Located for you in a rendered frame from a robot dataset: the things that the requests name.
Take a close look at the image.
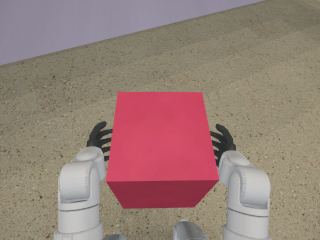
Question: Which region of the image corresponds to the robot left hand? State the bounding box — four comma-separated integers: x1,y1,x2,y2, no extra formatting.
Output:
86,121,113,161

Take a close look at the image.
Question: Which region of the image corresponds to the right robot forearm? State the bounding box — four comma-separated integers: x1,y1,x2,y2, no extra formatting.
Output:
218,150,272,240

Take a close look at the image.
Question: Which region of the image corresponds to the robot right thigh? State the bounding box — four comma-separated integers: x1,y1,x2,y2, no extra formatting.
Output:
172,221,209,240

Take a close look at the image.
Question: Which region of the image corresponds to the left robot forearm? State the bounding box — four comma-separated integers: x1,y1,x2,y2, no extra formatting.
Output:
53,146,106,240

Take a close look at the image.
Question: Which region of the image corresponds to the robot right hand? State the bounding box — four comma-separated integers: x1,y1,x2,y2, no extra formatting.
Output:
210,124,236,168

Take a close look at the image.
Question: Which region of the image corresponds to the carton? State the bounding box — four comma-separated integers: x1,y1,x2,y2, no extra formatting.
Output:
106,92,219,209

